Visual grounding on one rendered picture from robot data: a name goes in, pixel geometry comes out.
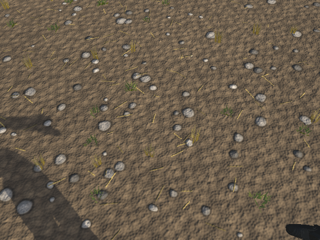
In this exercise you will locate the robot right hand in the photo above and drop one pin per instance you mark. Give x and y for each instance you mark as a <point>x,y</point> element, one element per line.
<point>303,231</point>

